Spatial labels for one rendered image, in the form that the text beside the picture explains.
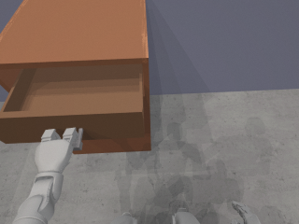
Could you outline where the handle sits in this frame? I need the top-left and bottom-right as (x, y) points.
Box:
(72, 128), (83, 151)

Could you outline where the drawer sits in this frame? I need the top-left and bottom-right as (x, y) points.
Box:
(0, 63), (145, 144)

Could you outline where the cabinet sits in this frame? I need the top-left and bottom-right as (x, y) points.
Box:
(0, 0), (151, 155)

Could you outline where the robot left forearm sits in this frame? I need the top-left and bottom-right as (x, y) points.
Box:
(12, 171), (64, 224)

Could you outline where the robot right hand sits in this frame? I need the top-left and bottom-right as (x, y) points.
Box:
(231, 201), (261, 224)

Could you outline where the robot left hand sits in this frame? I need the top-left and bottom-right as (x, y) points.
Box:
(35, 127), (78, 174)

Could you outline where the left robot shin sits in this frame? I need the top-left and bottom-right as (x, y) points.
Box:
(122, 212), (131, 217)

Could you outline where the right robot thigh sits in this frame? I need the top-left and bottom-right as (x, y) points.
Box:
(171, 212), (200, 224)

